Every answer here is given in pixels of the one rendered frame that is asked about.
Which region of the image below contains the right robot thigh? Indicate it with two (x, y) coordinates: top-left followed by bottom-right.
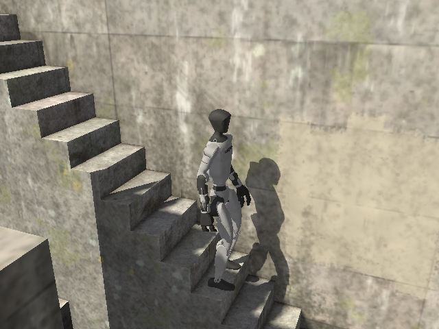
(210, 197), (233, 252)

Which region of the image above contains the robot left upper arm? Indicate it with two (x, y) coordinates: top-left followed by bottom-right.
(223, 133), (233, 142)

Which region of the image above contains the robot left hand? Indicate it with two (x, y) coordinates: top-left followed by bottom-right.
(236, 185), (251, 208)

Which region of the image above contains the robot left forearm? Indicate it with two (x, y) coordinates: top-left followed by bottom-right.
(229, 165), (242, 188)

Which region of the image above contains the robot torso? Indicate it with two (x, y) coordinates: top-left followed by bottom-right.
(206, 135), (233, 203)

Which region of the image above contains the robot right hand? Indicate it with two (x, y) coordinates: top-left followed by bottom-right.
(200, 213), (217, 232)

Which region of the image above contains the robot right upper arm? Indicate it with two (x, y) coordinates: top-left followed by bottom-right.
(197, 143), (219, 183)

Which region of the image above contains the robot right forearm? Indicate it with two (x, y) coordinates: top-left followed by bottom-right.
(197, 175), (211, 214)

